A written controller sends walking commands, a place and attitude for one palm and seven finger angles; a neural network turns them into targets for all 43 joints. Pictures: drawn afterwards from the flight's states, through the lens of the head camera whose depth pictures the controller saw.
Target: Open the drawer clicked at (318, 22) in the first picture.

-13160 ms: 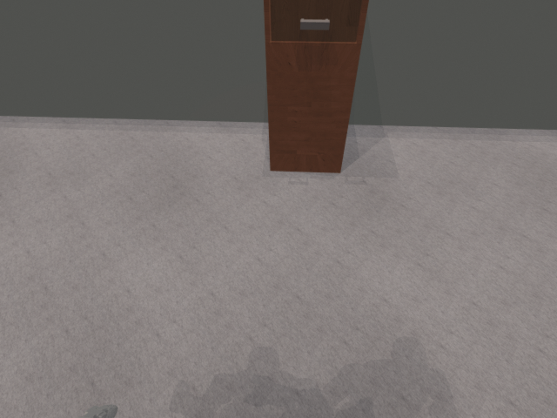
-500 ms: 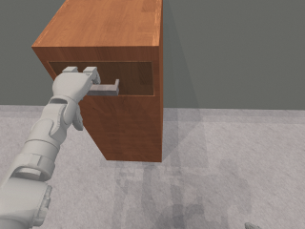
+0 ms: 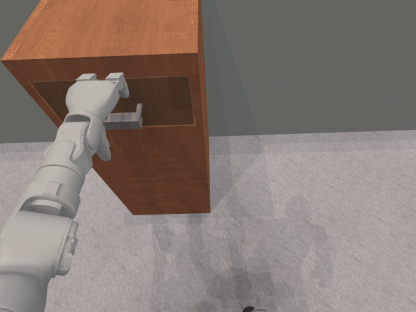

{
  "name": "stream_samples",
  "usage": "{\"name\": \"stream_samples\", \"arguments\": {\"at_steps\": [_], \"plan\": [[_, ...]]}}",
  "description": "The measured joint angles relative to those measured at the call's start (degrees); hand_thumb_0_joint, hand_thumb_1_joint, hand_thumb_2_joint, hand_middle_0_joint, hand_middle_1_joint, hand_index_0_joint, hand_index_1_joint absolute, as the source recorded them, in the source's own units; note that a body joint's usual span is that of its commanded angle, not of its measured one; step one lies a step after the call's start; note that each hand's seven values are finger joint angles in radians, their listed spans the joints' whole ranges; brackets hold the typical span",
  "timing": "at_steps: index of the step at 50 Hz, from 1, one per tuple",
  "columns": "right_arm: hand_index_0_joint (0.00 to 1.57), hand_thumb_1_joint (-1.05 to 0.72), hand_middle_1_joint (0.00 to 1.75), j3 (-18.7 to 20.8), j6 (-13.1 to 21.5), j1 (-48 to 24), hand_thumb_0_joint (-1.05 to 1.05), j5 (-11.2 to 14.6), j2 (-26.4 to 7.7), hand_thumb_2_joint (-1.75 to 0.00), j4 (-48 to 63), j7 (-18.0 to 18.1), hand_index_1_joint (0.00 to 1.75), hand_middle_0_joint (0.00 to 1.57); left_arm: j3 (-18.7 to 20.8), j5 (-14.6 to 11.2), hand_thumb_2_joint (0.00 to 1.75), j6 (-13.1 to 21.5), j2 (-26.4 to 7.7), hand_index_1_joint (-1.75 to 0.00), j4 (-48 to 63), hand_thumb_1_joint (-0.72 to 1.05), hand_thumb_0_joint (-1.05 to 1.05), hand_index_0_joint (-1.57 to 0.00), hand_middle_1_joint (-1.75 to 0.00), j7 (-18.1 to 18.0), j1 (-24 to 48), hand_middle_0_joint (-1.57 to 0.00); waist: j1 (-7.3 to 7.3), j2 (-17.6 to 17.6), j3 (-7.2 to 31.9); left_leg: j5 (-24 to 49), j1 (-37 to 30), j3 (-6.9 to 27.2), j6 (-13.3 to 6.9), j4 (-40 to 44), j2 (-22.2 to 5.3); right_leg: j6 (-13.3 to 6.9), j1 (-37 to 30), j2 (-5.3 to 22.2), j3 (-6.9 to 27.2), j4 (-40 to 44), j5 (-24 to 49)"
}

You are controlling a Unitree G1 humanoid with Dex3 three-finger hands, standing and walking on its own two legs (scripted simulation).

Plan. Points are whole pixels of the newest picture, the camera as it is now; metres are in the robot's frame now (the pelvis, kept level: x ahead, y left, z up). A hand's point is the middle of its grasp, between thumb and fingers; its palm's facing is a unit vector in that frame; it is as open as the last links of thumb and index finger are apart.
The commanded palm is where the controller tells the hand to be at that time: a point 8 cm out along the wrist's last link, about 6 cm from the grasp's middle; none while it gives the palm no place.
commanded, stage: move the hooked fingers above the handle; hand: left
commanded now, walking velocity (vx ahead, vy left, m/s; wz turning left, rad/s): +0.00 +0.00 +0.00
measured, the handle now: (118, 114) +0.54 +0.21 +0.02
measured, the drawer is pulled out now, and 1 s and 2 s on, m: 0.00 0.00 0.00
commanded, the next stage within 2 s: lower the fingers behind the handle in 1.12 s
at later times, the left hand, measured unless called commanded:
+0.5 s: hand (111, 111) +0.49 +0.20 +0.08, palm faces -0.04 +0.01 -1.00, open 13.6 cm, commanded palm +0.48 +0.23 +0.13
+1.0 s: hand (102, 112) +0.49 +0.22 +0.08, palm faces -0.04 +0.01 -1.00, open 13.7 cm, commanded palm +0.48 +0.22 +0.13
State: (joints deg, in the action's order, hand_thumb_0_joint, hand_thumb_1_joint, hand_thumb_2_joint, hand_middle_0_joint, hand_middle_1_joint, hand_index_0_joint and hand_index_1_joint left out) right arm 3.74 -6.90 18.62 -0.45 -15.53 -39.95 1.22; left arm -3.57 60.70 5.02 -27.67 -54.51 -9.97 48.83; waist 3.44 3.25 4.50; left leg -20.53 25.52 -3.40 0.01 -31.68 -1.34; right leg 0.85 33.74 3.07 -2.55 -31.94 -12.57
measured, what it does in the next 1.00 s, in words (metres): stands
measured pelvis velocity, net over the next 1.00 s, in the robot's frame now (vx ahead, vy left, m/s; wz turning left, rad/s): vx -0.02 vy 0.00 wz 0.00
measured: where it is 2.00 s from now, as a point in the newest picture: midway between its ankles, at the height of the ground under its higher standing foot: outside the picture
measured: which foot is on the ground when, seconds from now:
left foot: down 0.00-1.00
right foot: down 0.00-1.00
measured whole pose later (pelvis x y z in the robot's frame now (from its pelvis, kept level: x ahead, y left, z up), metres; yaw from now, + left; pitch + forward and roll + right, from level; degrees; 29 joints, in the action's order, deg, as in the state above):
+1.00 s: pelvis -0.02 +0.00 -0.01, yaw +0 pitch +17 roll +0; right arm 2.8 -4.5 21.3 -0.7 -16.5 -40.8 2.5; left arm -2.7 61.8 8.1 -32.6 -64.1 -11.3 57.1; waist 6.8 2.6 5.1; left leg -20.7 32.8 -3.4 -0.4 -36.2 -1.2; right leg 1.0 40.0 3.2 -2.2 -34.1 -11.3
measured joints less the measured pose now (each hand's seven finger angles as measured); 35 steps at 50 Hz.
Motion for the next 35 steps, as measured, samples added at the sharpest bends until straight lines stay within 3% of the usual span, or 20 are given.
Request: {"name": "stream_samples", "arguments": {"at_steps": [10, 25, 35], "plan": [[0.20, -0.90, 0.30, -0.41, 0.61, -0.25, 0.01, -0.38, -0.54, -0.90, -0.35, 0.11, 0.30, 0.20, 0.65, 1.51, 0.30, -0.08, -0.14, -1.23, -5.77, -0.49, 0.00, -0.36, -1.23, -2.74, 4.77, -0.36, 1.71, 0.03, 0.55, -0.33, 3.13, 0.13, 0.07, -2.03, -0.09, -0.17, 2.93, 0.00, -0.02, -1.57, -0.07], [0.20, -0.90, 0.30, -2.06, 1.52, -0.44, 0.00, 0.33, -1.02, -0.90, 0.97, 1.53, 0.30, 0.20, 2.56, 1.99, 0.30, 1.47, -4.43, -1.21, -10.51, -0.49, 0.00, -0.37, -1.22, -1.67, 8.47, -0.34, 4.20, -0.46, -0.51, 0.47, 6.01, -0.77, 0.09, -3.72, -0.24, -0.35, 5.97, -0.26, 0.99, -2.63, 1.42], [0.20, -0.90, 0.30, -1.54, 1.68, 1.02, 0.01, 0.06, -1.69, -0.90, 0.50, 1.53, 0.30, 0.20, 4.28, 1.79, 0.30, 1.28, -6.47, -1.21, -10.46, -0.49, 0.00, -0.36, -1.21, -2.22, 8.19, -0.33, 4.56, -0.44, -0.30, 0.50, 7.65, -1.26, -0.08, -4.69, -0.27, -0.27, 7.59, -0.35, 1.57, -3.07, 1.95]]}}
